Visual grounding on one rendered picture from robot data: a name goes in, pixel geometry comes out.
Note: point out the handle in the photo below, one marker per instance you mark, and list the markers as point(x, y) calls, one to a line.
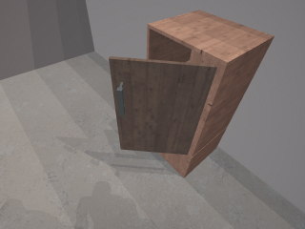
point(120, 99)

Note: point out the cupboard door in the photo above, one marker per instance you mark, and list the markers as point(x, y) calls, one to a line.
point(164, 101)

